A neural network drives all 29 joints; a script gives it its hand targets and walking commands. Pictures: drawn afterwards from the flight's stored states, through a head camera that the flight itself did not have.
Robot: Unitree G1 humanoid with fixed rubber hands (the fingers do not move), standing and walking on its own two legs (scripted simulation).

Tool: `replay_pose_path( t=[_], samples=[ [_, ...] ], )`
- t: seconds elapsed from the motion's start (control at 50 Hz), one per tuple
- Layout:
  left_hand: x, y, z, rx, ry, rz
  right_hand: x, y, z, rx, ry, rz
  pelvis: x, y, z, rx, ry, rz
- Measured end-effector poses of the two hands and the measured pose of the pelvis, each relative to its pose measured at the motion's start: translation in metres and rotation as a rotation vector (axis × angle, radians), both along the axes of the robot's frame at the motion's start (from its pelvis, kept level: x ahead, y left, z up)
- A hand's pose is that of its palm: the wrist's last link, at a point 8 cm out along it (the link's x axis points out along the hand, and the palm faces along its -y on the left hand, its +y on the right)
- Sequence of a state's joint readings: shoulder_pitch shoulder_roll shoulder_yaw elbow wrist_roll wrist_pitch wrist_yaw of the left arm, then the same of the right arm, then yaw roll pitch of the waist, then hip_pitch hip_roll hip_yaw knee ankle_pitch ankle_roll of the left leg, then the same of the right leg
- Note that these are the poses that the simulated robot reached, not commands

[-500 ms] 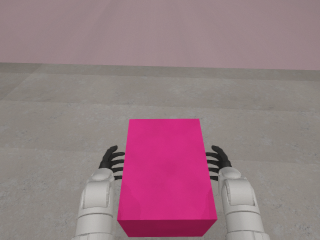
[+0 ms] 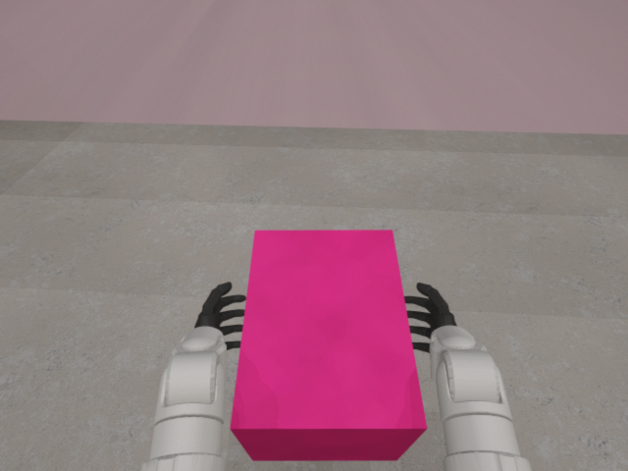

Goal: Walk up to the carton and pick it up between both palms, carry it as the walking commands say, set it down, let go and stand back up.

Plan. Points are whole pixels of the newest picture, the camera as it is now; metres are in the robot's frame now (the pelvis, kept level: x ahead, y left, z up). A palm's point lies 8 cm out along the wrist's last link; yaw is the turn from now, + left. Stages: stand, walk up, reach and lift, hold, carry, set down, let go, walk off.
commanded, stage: hold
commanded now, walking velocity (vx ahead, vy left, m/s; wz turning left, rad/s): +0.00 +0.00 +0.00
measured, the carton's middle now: (324, 342) +0.33 +0.00 -0.03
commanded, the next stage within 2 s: carry in 0.94 s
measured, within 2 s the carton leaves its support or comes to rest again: neither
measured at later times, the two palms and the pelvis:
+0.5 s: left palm (211, 340) +0.28 +0.15 +0.05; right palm (444, 338) +0.28 -0.15 +0.04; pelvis +0.00 +0.00 +0.00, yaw +0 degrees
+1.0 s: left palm (211, 336) +0.29 +0.15 +0.05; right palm (441, 335) +0.29 -0.15 +0.05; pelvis +0.00 +0.00 -0.01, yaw +1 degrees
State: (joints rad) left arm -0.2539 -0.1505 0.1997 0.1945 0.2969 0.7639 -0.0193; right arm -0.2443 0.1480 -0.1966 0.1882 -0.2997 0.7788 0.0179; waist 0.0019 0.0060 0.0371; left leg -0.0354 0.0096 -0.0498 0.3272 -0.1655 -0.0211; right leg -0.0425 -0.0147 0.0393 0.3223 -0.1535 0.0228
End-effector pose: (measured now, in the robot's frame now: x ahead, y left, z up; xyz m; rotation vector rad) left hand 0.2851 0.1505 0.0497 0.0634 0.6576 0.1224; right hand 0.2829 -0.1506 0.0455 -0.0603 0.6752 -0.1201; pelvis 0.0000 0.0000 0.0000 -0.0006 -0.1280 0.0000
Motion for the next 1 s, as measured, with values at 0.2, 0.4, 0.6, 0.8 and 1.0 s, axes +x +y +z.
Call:
replay_pose_path(
  t=[0.2,0.4,0.6,0.8,1.0],
  samples=[
    [-0.0009,-0.0019,-0.0013,0.002,0.004,-0.003,-0.0007,-0.0021,-0.0008,0.000,0.001,0.001,0.0018,-0.0019,0.0005,0.000,0.003,0.000],
    [-0.0022,-0.0028,-0.0022,0.001,0.006,-0.001,-0.0007,-0.0030,-0.0010,-0.001,0.001,0.002,0.0014,-0.0034,0.0006,0.000,0.004,0.000],
    [-0.0018,-0.0019,-0.0020,0.000,0.005,0.000,0.0000,-0.0020,-0.0007,-0.001,-0.001,0.002,0.0007,-0.0027,0.0005,0.000,0.006,0.000],
    [-0.0002,-0.0007,-0.0015,0.001,0.004,-0.001,0.0005,-0.0009,-0.0004,0.001,-0.004,0.000,0.0010,-0.0006,0.0006,0.000,0.009,-0.002],
    [0.0040,-0.0014,-0.0024,-0.010,-0.015,0.016,0.0039,0.0001,-0.0003,0.012,-0.026,-0.018,-0.0017,0.0001,-0.0074,-0.004,0.075,0.010]
  ],
)
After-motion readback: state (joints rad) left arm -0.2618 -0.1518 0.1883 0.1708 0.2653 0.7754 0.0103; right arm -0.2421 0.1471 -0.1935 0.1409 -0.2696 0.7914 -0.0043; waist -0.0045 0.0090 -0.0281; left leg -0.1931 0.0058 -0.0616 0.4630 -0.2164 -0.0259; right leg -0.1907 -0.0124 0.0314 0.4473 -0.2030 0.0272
